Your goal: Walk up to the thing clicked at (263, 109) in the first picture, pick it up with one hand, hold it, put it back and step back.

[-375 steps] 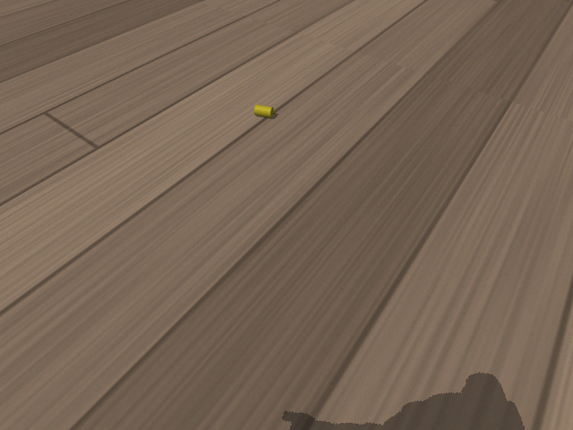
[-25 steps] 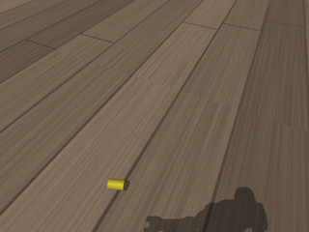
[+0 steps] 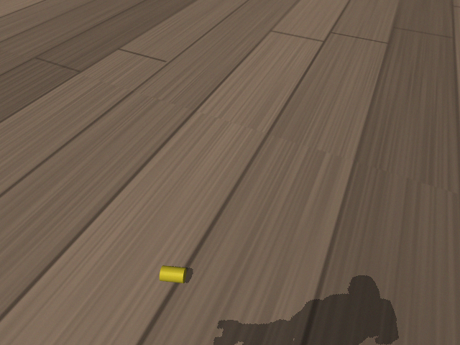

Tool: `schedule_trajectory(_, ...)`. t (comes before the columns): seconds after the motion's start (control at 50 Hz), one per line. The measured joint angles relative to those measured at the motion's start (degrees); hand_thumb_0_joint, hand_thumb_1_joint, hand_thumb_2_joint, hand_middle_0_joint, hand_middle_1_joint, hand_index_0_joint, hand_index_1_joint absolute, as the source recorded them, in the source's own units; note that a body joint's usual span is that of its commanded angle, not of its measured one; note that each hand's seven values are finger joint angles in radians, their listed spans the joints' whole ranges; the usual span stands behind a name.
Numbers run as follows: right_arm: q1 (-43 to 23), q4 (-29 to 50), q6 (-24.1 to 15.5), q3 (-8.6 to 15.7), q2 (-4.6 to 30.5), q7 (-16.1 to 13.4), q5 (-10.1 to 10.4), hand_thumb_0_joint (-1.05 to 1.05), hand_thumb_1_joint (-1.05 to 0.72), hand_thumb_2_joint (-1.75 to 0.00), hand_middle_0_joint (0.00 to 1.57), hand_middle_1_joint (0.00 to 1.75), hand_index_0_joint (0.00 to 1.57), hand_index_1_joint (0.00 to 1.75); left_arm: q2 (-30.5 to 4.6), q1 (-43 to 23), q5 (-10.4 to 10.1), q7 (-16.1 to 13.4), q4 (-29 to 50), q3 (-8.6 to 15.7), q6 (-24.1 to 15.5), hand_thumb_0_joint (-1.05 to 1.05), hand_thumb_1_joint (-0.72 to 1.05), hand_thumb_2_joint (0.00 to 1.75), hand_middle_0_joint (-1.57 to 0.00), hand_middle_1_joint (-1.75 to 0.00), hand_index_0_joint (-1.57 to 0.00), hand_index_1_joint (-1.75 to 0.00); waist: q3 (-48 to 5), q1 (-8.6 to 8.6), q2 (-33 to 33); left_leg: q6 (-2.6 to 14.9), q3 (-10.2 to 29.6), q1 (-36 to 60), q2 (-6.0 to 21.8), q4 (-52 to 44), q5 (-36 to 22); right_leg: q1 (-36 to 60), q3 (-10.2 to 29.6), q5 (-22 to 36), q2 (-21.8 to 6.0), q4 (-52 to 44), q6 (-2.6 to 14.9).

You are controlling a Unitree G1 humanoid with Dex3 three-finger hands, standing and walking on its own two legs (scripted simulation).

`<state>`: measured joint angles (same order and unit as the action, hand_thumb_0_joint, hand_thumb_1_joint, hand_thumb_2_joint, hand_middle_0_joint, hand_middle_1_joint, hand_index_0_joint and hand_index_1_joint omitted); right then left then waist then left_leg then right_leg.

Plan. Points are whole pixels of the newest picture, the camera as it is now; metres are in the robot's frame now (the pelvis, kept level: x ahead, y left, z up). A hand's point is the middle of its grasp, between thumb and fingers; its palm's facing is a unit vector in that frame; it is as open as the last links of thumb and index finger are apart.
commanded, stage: stand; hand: left
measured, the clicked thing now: (173, 274) +0.52 +0.26 -0.75
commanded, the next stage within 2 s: walk up in 0.92 s
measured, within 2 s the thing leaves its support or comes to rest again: neither
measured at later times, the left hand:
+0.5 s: hand out of the picture +0.08 +0.26 -0.16, palm faces -0.02 -0.94 -0.35, open 7.4 cm
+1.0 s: hand out of the picture +0.08 +0.26 -0.16, palm faces +0.01 -0.94 -0.34, open 7.4 cm
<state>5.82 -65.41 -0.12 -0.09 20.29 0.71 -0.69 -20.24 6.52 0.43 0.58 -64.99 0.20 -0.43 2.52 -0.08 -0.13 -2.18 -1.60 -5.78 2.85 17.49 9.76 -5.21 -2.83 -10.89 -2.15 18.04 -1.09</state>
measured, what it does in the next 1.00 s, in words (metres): stands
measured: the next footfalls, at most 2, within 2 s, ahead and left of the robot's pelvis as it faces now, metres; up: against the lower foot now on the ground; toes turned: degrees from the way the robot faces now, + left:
left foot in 1.18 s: +0.14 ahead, +0.18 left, +0.00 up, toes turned +1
right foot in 1.58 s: +0.19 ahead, -0.07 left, +0.00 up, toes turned +0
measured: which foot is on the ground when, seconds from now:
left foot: down 0.00-0.98, up 1.00-1.00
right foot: down 0.00-1.00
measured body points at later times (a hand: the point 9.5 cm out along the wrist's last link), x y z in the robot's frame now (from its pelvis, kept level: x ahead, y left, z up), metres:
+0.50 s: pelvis +0.00 +0.00 +0.00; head +0.01 +0.00 +0.45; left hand +0.08 +0.30 -0.13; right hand +0.08 -0.30 -0.13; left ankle +0.00 +0.14 -0.75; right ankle -0.01 -0.13 -0.75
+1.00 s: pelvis +0.01 +0.00 +0.00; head +0.01 +0.00 +0.44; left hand +0.08 +0.31 -0.13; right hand +0.08 -0.31 -0.14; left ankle -0.01 +0.14 -0.74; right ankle -0.01 -0.13 -0.75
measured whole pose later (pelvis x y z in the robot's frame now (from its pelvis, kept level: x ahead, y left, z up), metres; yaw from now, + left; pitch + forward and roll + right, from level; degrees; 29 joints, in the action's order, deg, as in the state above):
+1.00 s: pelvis +0.01 +0.00 +0.00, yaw +0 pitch -2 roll -1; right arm 9.0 -62.0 1.0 1.8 21.3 2.3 -1.7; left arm -20.2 9.2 1.4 1.5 -61.9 2.4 -1.7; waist 2.1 0.3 -1.0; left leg 0.5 -1.0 -9.5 3.1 29.8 21.2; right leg -5.1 -3.3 -14.6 -1.9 21.5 0.1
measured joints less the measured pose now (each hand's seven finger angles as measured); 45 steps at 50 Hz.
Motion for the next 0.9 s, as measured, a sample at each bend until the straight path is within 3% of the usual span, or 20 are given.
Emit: schedule_trajectory(0.9, 0.6, 0.5, 0.0, 0.0, 0.0, -0.1, -0.1, 0.00, -0.90, -0.90, 0.20, 0.30, 0.20, 0.29, -0.1, 0.3, 0.1, -0.1, 0.2, 0.2, 0.0, 0.01, 0.90, 0.90, -0.21, -0.30, -0.20, -0.30, 0.1, 0.09, 0.0, 0.00, -0.1, 0.5, 0.1, -0.1, 0.5, 0.5, 0.1, -0.4, 0.1, -0.2, -0.02)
